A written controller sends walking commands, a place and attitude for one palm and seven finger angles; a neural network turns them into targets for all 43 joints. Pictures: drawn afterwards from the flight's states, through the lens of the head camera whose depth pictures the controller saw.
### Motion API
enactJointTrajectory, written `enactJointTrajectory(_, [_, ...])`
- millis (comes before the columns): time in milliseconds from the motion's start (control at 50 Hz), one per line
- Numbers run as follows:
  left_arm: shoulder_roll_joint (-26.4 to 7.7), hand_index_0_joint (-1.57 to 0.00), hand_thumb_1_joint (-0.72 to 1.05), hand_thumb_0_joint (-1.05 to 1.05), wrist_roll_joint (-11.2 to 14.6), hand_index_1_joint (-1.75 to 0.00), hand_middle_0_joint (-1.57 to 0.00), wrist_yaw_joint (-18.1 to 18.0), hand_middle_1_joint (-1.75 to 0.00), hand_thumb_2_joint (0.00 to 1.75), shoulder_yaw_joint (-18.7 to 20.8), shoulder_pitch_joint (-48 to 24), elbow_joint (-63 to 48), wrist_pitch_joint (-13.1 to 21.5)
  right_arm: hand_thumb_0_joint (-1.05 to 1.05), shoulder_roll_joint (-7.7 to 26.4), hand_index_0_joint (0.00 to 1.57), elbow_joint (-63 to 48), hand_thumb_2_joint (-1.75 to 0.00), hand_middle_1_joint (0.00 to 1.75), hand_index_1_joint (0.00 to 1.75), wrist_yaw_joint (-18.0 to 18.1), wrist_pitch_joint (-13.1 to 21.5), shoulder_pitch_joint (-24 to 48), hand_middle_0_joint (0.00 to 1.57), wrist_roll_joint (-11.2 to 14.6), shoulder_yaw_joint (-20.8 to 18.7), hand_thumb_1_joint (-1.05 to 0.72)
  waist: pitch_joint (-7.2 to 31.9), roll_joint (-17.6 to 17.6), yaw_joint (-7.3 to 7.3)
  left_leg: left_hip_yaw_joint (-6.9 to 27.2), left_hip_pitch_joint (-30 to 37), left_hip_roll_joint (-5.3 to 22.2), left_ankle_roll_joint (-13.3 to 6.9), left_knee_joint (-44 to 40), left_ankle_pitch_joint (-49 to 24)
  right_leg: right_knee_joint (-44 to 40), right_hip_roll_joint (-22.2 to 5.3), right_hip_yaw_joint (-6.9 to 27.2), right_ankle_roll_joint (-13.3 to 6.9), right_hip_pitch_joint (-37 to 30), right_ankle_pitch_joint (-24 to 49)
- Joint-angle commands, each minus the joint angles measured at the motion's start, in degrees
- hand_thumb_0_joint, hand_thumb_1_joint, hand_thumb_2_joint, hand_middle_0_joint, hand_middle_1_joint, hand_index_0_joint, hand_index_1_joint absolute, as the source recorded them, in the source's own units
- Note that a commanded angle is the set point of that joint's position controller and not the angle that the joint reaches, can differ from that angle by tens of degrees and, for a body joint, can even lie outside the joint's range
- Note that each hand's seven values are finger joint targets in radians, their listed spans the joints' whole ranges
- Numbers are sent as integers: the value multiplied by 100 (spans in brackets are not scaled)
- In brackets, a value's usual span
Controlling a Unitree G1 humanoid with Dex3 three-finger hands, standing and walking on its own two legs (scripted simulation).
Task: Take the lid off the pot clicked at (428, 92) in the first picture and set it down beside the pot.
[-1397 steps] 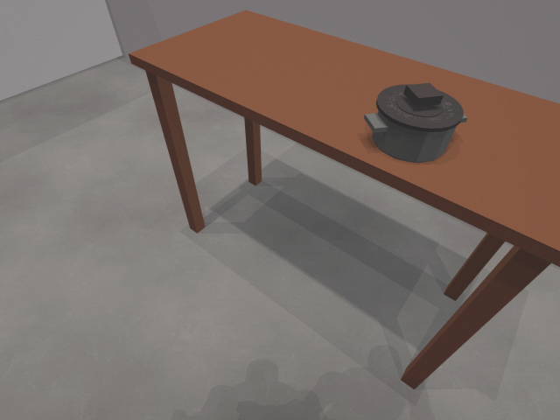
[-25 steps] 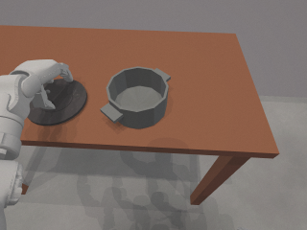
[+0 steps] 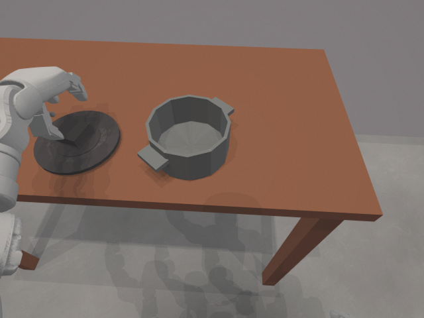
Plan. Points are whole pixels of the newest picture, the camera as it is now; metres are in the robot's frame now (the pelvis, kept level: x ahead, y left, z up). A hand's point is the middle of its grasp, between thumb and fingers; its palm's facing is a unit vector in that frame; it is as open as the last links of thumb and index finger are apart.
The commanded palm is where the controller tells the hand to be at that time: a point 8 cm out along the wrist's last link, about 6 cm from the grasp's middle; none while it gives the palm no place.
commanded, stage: raise the empty hand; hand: left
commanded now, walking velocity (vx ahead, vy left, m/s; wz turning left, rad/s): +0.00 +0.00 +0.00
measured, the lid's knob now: (72, 131) +0.45 +0.27 +0.09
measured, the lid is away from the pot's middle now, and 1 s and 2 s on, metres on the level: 0.23 0.23 0.23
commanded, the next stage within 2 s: draw the hand back to the body in 0.86 s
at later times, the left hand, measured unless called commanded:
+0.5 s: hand (27, 89) +0.44 +0.29 +0.20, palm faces -0.25 -0.03 -0.97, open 11.0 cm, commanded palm +0.42 +0.29 +0.28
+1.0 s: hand (22, 67) +0.44 +0.28 +0.24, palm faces -0.21 -0.02 -0.98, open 11.0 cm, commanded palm +0.42 +0.28 +0.30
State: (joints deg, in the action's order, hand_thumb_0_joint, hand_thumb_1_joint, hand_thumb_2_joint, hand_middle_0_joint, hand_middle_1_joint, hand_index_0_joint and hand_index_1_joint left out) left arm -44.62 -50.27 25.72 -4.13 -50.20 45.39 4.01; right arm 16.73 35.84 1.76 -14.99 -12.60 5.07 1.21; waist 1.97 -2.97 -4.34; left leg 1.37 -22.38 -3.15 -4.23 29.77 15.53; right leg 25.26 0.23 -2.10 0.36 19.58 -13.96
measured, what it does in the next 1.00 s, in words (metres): stands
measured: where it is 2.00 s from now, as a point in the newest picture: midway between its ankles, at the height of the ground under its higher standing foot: outside the picture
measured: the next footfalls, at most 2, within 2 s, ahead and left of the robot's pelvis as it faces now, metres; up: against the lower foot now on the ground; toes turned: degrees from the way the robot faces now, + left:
none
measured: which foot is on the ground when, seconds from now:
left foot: down 0.00-1.00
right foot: down 0.00-1.00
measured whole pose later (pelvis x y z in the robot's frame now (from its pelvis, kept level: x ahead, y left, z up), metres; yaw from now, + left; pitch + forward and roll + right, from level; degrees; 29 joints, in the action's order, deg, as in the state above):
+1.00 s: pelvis -0.01 +0.01 +0.00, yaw +0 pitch +6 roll -1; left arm -45.7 -51.4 31.6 -7.6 -61.6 42.3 -4.2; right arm 16.8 35.6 0.7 -13.0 -13.0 5.1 2.2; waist 1.9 -3.3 -3.9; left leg 1.4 -19.6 -4.2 -4.7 26.3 13.0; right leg 23.0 -0.8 -2.0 0.6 17.2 -12.2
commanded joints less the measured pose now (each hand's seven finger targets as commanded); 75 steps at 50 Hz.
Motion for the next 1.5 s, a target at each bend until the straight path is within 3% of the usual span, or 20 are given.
enactJointTrajectory(0, [-1838, -52, -16, 0, 1, -53, -52, -147, -53, 95, 676, -2883, -1050, -25, 0, 836, 20, -620, -90, 30, 30, 54, 144, -17, 20, -24, -288, -90, 2329, -310, -59, 173, 1559, 27, -59, -54, -2818, -47, 238, -9, -301, -617, 1757])
enactJointTrajectory(140, [-1784, -52, -16, 0, 96, -53, -52, 18, -53, 95, 626, -2647, -907, -180, 0, 915, 20, -620, -90, 30, 30, -41, 128, -7, 20, 4, -311, -90, 2024, -164, -50, 187, 1454, 91, 7, -101, -2874, -118, 219, -65, -294, -514, 1663])
enactJointTrajectory(200, [-2088, -52, -16, 0, 12, -53, -52, 31, -53, 95, 777, -3396, -1923, -146, 0, 861, 20, -761, -90, 30, 30, -46, 165, 127, 20, -20, -313, -90, 2639, -574, -2, 314, 1936, 75, 8, -120, -3338, -85, 239, -8, -294, -648, 1745])
enactJointTrajectory(260, [-2270, -52, -16, 0, 80, -53, -52, 70, -53, 95, 1105, -2794, -1651, -180, 0, 872, 20, -713, -90, 30, 30, -92, 229, -8, 20, -66, -319, -90, 2579, -479, 64, 398, 2043, 111, 73, -61, -3757, -113, 282, -35, -284, -564, 1717])
enactJointTrajectory(340, [-1574, -52, -16, 0, 178, -53, -52, 209, -53, 95, 486, -2783, -1570, -379, 0, 891, 20, -738, -90, 30, 30, -148, 186, 143, 20, 1, -333, -90, 2130, -348, -5, 349, 1831, 122, 115, -141, -3311, -169, 231, -102, -299, -403, 1501])
enactJointTrajectory(460, [-2091, -52, -16, 0, 23, -53, -52, 213, -53, 95, 758, -3711, -2012, -464, 0, 868, 20, -733, -90, 30, 30, -98, 226, 107, 20, -42, -285, -90, 2534, -493, 31, 382, 1939, 50, 88, -266, -2948, -210, 245, -67, -331, -625, 1426])
enactJointTrajectory(600, [-1463, -52, -16, 0, 20, -53, -52, 318, -53, 95, 257, -3650, -1485, -674, 0, 837, 20, -683, -90, 30, 30, -111, 259, 150, 20, 7, -253, -90, 2032, -209, -7, 353, 1753, 90, 108, -382, -2622, -266, 247, -143, -332, -448, 1192])
enactJointTrajectory(760, [-1840, -52, -16, 0, -125, -53, -52, 340, -53, 95, 422, -4041, -1320, -789, 0, 892, 20, -675, -90, 30, 30, -93, 326, 100, 20, -19, -213, -90, 2133, -168, 65, 288, 1588, 63, 114, -511, -2289, -298, 218, -106, -358, -715, 1162])
enactJointTrajectory(820, [-1386, -52, -16, 0, -81, -53, -52, 380, -53, 95, 142, -3816, -1253, -844, 0, 840, 20, -698, -90, 30, 30, -101, 354, 162, 20, 24, -220, -90, 1961, -185, 31, 332, 1745, 123, 123, -478, -2636, -268, 228, -132, -348, -500, 1160])
enactJointTrajectory(940, [-1689, -52, -16, 0, -84, -53, -52, 350, -53, 95, 268, -4130, -1279, -845, 0, 943, 20, -666, -90, 30, 30, -59, 361, 61, 20, 6, -243, -90, 2029, -294, -8, 274, 1676, 85, 100, -496, -2257, -326, 196, -116, -382, -581, 1107])
enactJointTrajectory(960, [-2074, -52, -16, 0, -181, -53, -52, 317, -53, 95, 598, -4325, -1847, -792, 0, 888, 20, -767, -90, 30, 30, -80, 392, 67, 20, -27, -237, -90, 2533, -353, 117, 316, 1860, 60, 77, -514, -2541, -281, 222, -54, -368, -878, 1275])
enactJointTrajectory(1080, [-1889, -52, -16, 0, 30, -53, -52, 417, -53, 95, 736, -2711, -1492, -803, 0, 862, 20, -899, -90, 30, 30, -134, 398, 274, 20, 15, -200, -90, 1969, 190, 227, 161, 1442, 112, 23, -441, -2642, -221, 176, -76, -293, -998, 1507])
enactJointTrajectory(1140, [-1946, -52, -16, 0, 151, -53, -52, 415, -53, 95, 722, -3137, -2684, -813, 0, 887, 20, -1003, -90, 30, 30, -148, 388, 423, 20, 19, -248, -90, 2317, -361, 203, 248, 1840, 111, 25, -420, -3024, -246, 138, -35, -326, -1022, 1598])
enactJointTrajectory(1180, [-2575, -52, -16, 0, 52, -53, -52, 389, -53, 95, 1422, -2788, -2673, -802, 0, 840, 20, -1024, -90, 30, 30, -137, 455, 429, 20, -36, -225, -90, 2530, -273, 326, 231, 1884, 72, -33, -337, -3272, -187, 172, 37, -305, -1234, 1806])
enactJointTrajectory(1240, [-2047, -52, -16, 0, 289, -53, -52, 497, -53, 95, 1086, -1897, -2236, -875, 0, 872, 20, -993, -90, 30, 30, -156, 438, 412, 20, 27, -227, -90, 1949, -155, 282, 176, 1597, 111, 21, -353, -3100, -219, 118, -34, -274, -1063, 1789])
enactJointTrajectory(1320, [-1842, -52, -16, 0, 320, -53, -52, 510, -53, 95, 891, -2251, -3307, -902, 0, 749, 20, -1141, -90, 30, 30, -163, 408, 751, 20, 30, -190, -90, 2057, -336, 278, 202, 1794, 85, -19, -378, -2808, -228, 129, -26, -264, -945, 1516])
enactJointTrajectory(1360, [-2334, -52, -16, 0, 328, -53, -52, 466, -53, 95, 1415, -2014, -3641, -897, 0, 778, 20, -1140, -90, 30, 30, -162, 435, 659, 20, -9, -211, -90, 2285, -292, 375, 256, 1892, 75, -17, -351, -2927, -226, 143, 0, -269, -1097, 1549])
enactJointTrajectory(1420, [-1995, -52, -16, 0, 418, -53, -52, 510, -53, 95, 1242, -1618, -3372, -950, 0, 738, 20, -1091, -90, 30, 30, -135, 438, 862, 20, -5, -151, -90, 1875, -201, 363, 210, 1696, 66, 18, -371, -2758, -218, 133, -59, -258, -964, 1510])
enactJointTrajectory(1440, [-305, -52, -16, 0, 3905, -53, -52, -651, -53, 95, 2030, -2254, -4094, -238, 0, 296, 20, -1280, -90, 30, 30, -55, 977, -119, 20, -12, -192, -90, 1516, -271, 137, 257, 2753, 409, 273, -524, -2374, -435, 183, -157, -491, -344, 1081])
enactJointTrajectory(1480, [-44, -52, -16, 0, 4631, -53, -52, -1677, -53, 95, 2129, -564, -3726, 19, 0, 486, 20, -1180, -90, 30, 30, 71, 1282, 310, 20, -59, -79, -90, 1424, 419, 340, 526, 2760, 643, 246, -801, -1650, -475, 118, 42, -429, -634, 727])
